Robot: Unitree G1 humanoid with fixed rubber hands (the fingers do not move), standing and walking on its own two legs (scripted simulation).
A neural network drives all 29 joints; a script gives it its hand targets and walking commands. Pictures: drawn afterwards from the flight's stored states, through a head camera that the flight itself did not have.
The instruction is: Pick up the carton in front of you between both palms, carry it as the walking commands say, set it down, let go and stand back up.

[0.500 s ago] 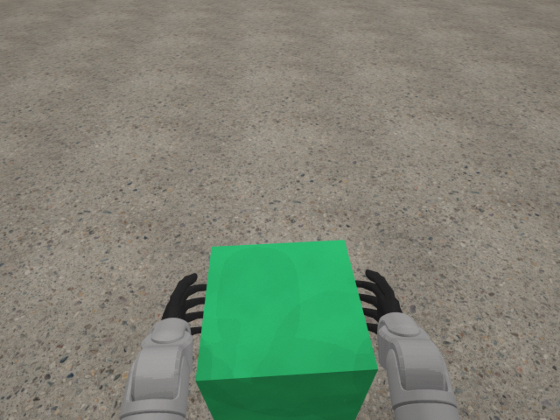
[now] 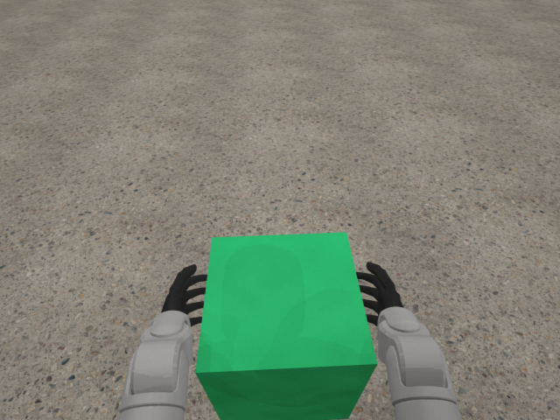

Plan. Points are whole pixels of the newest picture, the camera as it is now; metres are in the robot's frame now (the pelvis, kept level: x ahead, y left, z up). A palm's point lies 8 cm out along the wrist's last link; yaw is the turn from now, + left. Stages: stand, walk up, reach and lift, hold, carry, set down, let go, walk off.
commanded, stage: carry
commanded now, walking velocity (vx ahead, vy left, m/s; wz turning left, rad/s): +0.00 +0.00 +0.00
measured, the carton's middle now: (282, 331) +0.29 +0.00 -0.05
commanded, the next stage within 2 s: hold in 0.80 s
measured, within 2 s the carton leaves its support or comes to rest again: neither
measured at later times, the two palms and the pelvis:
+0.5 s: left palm (179, 326) +0.26 +0.15 +0.03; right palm (394, 321) +0.26 -0.15 +0.03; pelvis -0.01 +0.00 +0.00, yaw +0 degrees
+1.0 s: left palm (181, 328) +0.25 +0.14 +0.04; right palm (402, 331) +0.25 -0.16 +0.03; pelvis -0.02 -0.01 +0.01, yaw -1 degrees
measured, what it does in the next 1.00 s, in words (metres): stands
